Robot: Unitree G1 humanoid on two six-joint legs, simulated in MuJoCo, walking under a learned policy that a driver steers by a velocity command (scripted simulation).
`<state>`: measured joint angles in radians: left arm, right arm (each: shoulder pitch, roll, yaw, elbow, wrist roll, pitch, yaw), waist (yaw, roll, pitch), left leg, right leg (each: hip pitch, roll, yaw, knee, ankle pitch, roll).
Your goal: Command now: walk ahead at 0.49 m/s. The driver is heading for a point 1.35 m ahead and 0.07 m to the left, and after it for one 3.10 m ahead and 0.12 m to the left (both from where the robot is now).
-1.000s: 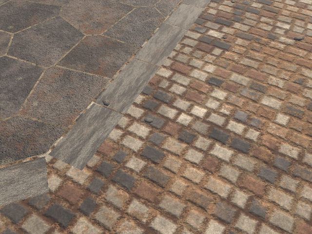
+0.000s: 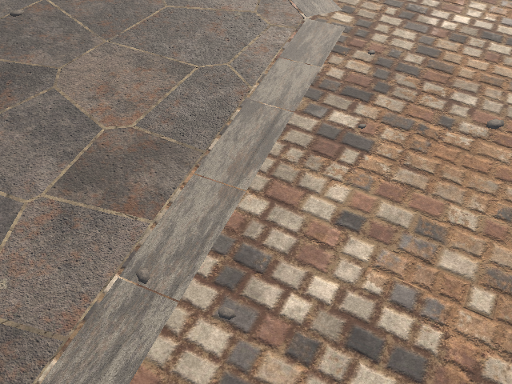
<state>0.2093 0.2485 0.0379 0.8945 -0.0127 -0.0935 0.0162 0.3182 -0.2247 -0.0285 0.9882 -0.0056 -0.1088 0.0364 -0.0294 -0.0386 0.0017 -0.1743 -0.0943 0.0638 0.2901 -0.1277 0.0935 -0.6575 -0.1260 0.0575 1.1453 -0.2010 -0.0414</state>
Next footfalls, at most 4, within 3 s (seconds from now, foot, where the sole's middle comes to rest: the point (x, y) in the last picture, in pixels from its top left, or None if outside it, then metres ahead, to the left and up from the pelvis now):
0.30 right None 0.34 -0.17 -0.78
0.86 left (231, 337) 0.65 0.08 -0.78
1.44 right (304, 241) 0.97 -0.16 -0.78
2.04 left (222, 181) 1.24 0.11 -0.78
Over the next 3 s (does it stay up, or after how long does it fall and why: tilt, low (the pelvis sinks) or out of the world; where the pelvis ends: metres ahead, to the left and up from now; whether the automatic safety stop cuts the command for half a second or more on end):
stays up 1.66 0.10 -0.01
